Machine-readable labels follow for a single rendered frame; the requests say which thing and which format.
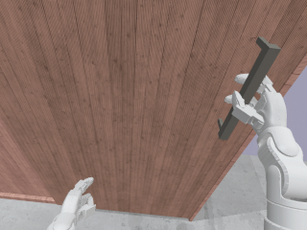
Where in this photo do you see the robot left hand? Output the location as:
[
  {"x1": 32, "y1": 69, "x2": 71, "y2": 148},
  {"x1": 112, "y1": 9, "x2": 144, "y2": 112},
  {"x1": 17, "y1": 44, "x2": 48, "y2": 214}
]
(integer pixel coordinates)
[{"x1": 59, "y1": 177, "x2": 96, "y2": 222}]

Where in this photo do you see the robot left forearm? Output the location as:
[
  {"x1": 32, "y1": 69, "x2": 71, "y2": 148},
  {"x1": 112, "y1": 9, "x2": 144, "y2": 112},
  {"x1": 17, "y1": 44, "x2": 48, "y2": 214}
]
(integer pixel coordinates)
[{"x1": 47, "y1": 212, "x2": 77, "y2": 230}]

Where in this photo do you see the handle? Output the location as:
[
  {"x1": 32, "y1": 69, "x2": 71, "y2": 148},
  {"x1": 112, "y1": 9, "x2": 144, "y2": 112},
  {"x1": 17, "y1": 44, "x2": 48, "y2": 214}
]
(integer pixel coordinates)
[{"x1": 217, "y1": 36, "x2": 281, "y2": 141}]

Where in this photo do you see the wardrobe door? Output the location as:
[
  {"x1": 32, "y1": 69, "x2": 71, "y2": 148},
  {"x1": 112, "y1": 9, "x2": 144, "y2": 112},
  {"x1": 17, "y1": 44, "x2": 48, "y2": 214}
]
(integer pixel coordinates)
[
  {"x1": 0, "y1": 0, "x2": 307, "y2": 219},
  {"x1": 0, "y1": 117, "x2": 52, "y2": 197}
]

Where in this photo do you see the robot right hand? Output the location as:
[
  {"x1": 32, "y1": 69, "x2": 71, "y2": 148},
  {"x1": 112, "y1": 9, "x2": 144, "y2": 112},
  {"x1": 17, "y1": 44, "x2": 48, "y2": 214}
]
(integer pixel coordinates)
[{"x1": 224, "y1": 74, "x2": 287, "y2": 136}]

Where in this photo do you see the robot right forearm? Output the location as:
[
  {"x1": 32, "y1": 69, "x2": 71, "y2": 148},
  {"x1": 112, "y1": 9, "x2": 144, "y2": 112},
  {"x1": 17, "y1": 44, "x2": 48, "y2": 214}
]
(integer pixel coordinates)
[{"x1": 256, "y1": 126, "x2": 307, "y2": 230}]

